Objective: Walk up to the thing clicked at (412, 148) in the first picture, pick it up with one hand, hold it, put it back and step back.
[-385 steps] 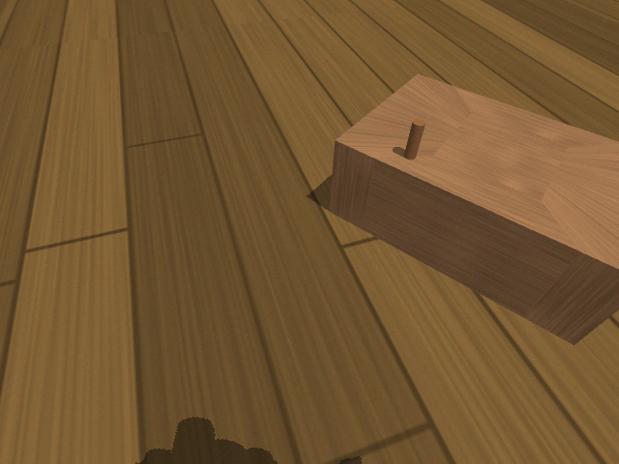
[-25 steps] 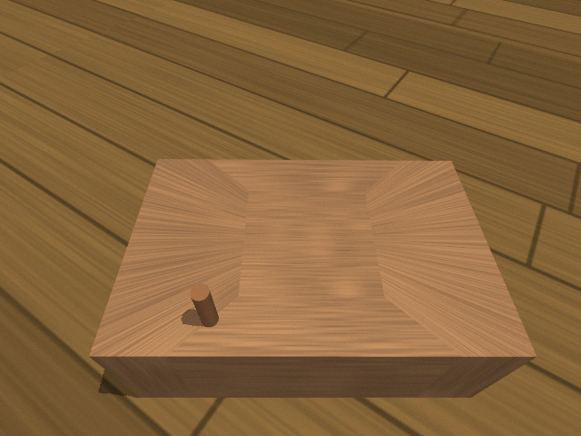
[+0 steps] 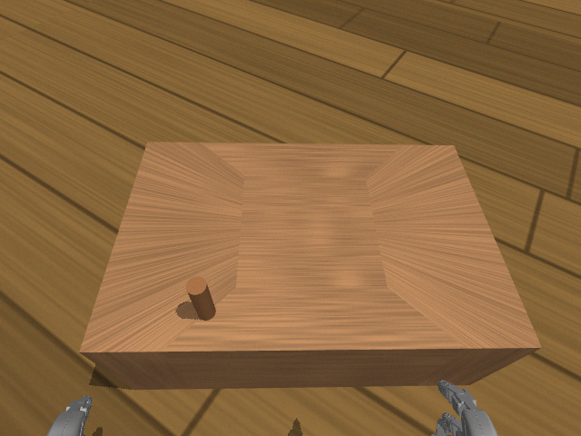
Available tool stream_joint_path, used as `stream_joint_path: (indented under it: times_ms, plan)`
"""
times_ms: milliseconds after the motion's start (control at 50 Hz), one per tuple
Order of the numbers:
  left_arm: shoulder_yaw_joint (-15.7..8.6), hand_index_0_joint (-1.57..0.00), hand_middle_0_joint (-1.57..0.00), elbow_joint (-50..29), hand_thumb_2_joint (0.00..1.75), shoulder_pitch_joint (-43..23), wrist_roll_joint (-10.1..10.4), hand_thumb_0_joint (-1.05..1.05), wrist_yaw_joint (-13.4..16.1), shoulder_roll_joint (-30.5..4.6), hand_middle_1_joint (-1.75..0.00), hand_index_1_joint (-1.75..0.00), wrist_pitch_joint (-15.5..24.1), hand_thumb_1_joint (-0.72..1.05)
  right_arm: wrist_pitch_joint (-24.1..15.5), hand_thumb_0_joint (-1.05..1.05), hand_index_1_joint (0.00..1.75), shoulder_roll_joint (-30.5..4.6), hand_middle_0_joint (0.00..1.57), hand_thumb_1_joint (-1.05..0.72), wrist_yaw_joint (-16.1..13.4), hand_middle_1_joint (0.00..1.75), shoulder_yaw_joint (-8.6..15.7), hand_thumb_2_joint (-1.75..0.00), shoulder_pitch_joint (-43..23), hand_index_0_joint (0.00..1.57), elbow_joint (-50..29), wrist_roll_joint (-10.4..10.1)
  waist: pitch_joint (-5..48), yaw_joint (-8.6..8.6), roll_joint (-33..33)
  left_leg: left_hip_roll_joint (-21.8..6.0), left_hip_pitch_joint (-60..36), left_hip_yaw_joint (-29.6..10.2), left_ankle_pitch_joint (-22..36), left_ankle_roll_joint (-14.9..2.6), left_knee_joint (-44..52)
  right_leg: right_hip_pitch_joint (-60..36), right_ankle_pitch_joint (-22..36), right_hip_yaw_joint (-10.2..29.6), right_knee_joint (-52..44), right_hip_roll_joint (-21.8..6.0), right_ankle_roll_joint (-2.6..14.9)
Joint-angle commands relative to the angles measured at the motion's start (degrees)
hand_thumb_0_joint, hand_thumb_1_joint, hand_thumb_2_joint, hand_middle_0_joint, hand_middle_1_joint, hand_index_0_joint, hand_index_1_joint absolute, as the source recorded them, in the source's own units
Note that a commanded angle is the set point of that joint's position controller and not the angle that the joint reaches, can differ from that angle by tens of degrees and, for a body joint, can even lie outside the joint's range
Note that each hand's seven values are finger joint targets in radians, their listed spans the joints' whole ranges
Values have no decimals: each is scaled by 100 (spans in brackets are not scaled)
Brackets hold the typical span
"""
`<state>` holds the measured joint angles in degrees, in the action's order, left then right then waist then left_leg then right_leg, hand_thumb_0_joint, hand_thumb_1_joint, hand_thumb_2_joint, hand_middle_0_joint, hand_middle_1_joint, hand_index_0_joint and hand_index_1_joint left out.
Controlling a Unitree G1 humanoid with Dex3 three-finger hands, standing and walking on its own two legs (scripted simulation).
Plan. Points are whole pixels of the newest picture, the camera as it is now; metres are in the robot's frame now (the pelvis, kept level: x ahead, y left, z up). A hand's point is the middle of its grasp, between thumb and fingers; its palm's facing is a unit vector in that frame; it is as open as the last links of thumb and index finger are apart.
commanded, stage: go down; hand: left
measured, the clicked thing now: (201, 299) +0.44 +0.19 -0.30
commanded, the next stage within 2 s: none
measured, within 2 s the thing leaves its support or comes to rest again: neither
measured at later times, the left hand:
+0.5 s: hand out of the picture +0.15 +0.26 -0.12, palm faces +0.06 -0.95 -0.32, open 17.2 cm
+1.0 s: hand (71, 432) +0.16 +0.30 -0.10, palm faces +0.17 -0.93 -0.32, open 17.5 cm
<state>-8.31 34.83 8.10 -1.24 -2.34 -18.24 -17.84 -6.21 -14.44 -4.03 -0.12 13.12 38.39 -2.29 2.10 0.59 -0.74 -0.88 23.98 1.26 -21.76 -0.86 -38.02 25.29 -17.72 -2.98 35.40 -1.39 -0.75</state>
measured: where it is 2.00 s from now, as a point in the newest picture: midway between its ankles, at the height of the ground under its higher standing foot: outside the picture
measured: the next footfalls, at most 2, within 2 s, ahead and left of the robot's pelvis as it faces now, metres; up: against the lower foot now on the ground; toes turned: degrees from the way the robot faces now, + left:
none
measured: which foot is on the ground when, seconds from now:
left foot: down 0.00-1.00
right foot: down 0.00-1.00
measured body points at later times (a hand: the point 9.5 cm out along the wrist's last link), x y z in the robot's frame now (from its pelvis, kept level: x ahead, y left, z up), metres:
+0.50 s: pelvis +0.00 +0.01 -0.03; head +0.05 +0.02 +0.42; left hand +0.14 +0.31 -0.10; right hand +0.16 -0.24 -0.11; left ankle -0.03 +0.11 -0.72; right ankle +0.00 -0.13 -0.72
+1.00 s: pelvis -0.03 -0.01 -0.04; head +0.01 +0.01 +0.40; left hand +0.15 +0.34 -0.07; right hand +0.14 -0.26 -0.11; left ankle -0.03 +0.10 -0.72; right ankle +0.00 -0.13 -0.72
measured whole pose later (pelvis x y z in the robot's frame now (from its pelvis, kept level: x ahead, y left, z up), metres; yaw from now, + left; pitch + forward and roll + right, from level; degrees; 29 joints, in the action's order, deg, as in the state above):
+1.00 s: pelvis -0.03 -0.01 -0.04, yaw +2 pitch +11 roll -3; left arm -15.7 13.0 11.7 3.5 -7.3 -26.1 -26.1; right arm -15.5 -14.5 -11.2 -2.4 14.8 35.6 -1.8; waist 6.7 1.1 -1.2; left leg -1.4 40.3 -2.5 -28.9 -0.3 -58.3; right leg 39.5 -24.7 -6.2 53.6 -1.4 -0.1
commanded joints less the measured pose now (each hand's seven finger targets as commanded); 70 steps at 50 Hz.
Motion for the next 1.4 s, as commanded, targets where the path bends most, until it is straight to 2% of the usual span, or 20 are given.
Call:
stream_joint_path:
  times_ms: [0,40,80,140,160,240,260,280,460,620,700,760,840,920,1020,1060,1100,1120,1240,1380]
  plan:
    - [-484,-7,-7,-1365,5,-143,-123,0,44,-1364,-6,-6,64,-48,-337,0,30,-885,20,-86,-153,30,342,-89,70,20,-737,46,1469,72,-434,43,-466,-165,2680,128,116,-681,1888,30,43,164,223]
    - [-381,-7,-8,-1482,5,76,-120,0,-6,-1234,-5,-5,-58,-46,-355,0,30,-902,20,-86,-174,30,336,-89,55,20,-757,58,1346,127,-453,10,-419,-207,2876,141,28,-553,1868,-7,77,183,215]
    - [-541,-7,-7,-1696,4,243,-138,0,15,-1439,-4,-4,-180,-45,-373,0,30,-878,20,-86,-210,30,307,-89,19,20,-779,66,1283,51,-504,32,-342,-225,2872,136,-5,-592,1889,-16,123,177,217]
    - [-144,-6,-7,-1984,4,461,-72,0,-78,-970,-2,-3,-403,-46,-419,0,30,-856,20,-86,-213,30,314,-89,-63,20,-916,79,1237,115,-458,-25,-256,-297,2959,128,-91,-384,1733,-80,216,209,211]
    - [-318,-6,-7,-2037,3,401,-45,0,-53,-1119,-2,-2,-467,-45,-433,0,30,-849,20,-86,-224,30,301,-89,-71,20,-927,76,1149,76,-478,-16,-168,-307,2806,115,-103,-324,1635,-95,211,204,205]
    - [-360,-6,-7,-2280,3,669,2,0,-10,-1098,-2,-2,-658,-51,-506,0,30,-794,20,-86,-258,30,282,-89,-83,20,-1095,82,1155,93,-239,30,150,-303,2159,91,-237,-203,1392,-127,314,196,183]
    - [-278,-6,-7,-2446,4,649,17,0,-41,-1043,-3,-3,-665,-49,-518,0,30,-829,20,-86,-246,30,303,-89,-85,20,-1135,74,1197,112,-244,-12,160,-347,2261,105,-268,-144,1357,-140,410,210,193]
    - [-388,-6,-7,-2519,4,766,28,0,-31,-1128,-2,-2,-692,-48,-533,0,30,-837,20,-86,-263,30,299,-89,-69,20,-1125,80,1240,41,-338,-24,173,-364,2330,119,-303,-104,1312,-154,465,220,201]
    - [-558,-6,-7,-3298,5,1143,28,0,21,-1253,-3,-4,-786,-47,-665,0,30,-810,20,-87,-357,30,326,-89,4,20,-1295,104,1671,54,-542,-47,342,-432,2490,122,-744,205,1267,-122,907,195,208]
    - [-755,-6,-7,-3582,4,1220,158,0,-72,-1374,-3,-3,-930,-55,-786,0,30,-782,20,-87,-492,30,282,-89,-60,20,-1354,95,1308,62,-442,-16,955,-550,1304,109,-768,511,621,-146,1013,183,186]
    - [-868,-7,-7,-3698,4,1363,223,0,-196,-1461,-4,-4,-978,-55,-845,0,30,-788,20,-87,-558,30,268,-89,-59,20,-1403,60,1301,51,-412,22,1042,-530,1073,80,-818,586,457,-139,1020,178,192]
    - [-994,-6,-7,-3754,5,1256,275,0,-246,-1550,-5,-5,-969,-60,-915,0,30,-764,20,-87,-626,30,235,-89,-43,20,-1431,58,1234,82,-254,79,1182,-428,767,22,-923,635,284,-117,944,171,158]
    - [-1196,-7,-7,-3711,5,33,276,0,-266,-2018,-5,-5,-748,-61,-1089,0,30,-808,20,-86,-749,30,196,-89,-12,20,-1253,72,1080,276,-345,89,1307,-406,163,-14,-969,931,-133,-30,894,134,116]
    - [-1522,-6,-7,-3392,6,-867,418,0,-388,-2504,-4,-6,-443,-59,-1254,0,30,-882,20,-87,-846,30,140,-89,34,20,-1056,46,1149,297,-440,104,1308,-395,-177,-26,-945,940,-360,80,846,95,94]
    - [-1800,-6,-8,-2460,4,-1702,536,0,-749,-2982,-4,-5,-144,-56,-1354,0,30,-949,20,-88,-874,30,93,-89,124,20,-687,59,1402,276,-727,118,1046,-403,146,-2,-876,657,-68,119,811,76,126]
    - [-1716,-6,-8,-1651,3,-1704,553,0,-939,-2777,-3,-4,-109,-55,-1349,0,30,-964,20,-88,-840,30,101,-89,182,20,-558,67,1360,253,-572,116,1085,-428,362,-4,-826,594,114,38,828,120,143]
    - [-1840,-6,-8,-1378,3,-2060,611,0,-1143,-2914,-3,-4,-9,-56,-1331,0,30,-1005,20,-88,-806,30,127,-89,275,20,-495,65,1474,203,-573,116,1065,-412,548,-9,-850,549,239,24,812,135,159]
    - [-1855,-7,-8,-783,1,-2078,605,0,-1261,-2895,-3,-4,36,-57,-1333,0,30,-1031,20,-88,-774,30,144,-89,339,20,-425,73,1373,196,-478,102,1167,-436,650,3,-847,578,300,-35,852,158,159]
    - [-2063,-8,-8,-334,1,-2156,571,0,-1807,-3147,-4,-4,682,-55,-1269,0,30,-1083,20,-88,-649,30,229,-89,626,20,-466,109,1786,6,-482,68,895,-364,1531,54,-881,393,933,-74,974,195,216]
    - [-2305,-7,-8,-526,1,-2470,569,0,-1889,-3370,-3,-4,1375,-60,-1114,0,30,-1185,20,-90,-535,30,366,-90,850,20,-433,162,1941,-32,-704,-105,480,-507,2394,133,-879,772,1045,-130,1145,258,259]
